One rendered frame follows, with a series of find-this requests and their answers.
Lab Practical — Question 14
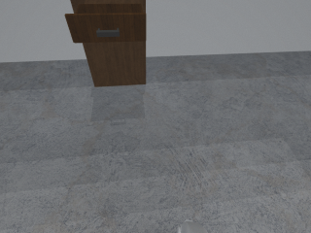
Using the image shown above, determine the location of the robot right thigh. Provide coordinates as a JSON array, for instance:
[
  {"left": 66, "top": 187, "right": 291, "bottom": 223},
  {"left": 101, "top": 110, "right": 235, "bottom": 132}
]
[{"left": 176, "top": 221, "right": 208, "bottom": 233}]

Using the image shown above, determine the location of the cabinet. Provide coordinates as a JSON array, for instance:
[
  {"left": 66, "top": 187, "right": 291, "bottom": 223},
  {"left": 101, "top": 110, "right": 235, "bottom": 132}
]
[{"left": 70, "top": 0, "right": 147, "bottom": 87}]

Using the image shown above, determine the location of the handle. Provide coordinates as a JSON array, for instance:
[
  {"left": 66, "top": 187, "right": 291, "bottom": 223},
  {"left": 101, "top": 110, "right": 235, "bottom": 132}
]
[{"left": 96, "top": 28, "right": 120, "bottom": 37}]

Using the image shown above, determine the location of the drawer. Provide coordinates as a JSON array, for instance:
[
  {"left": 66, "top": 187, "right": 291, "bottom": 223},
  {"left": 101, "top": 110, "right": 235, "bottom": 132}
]
[{"left": 65, "top": 3, "right": 147, "bottom": 44}]

